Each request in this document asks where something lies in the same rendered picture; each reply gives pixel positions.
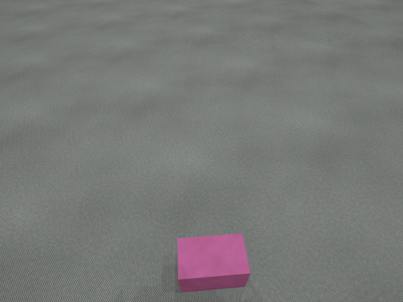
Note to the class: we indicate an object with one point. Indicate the carton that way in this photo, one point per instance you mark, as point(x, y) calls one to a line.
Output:
point(212, 262)

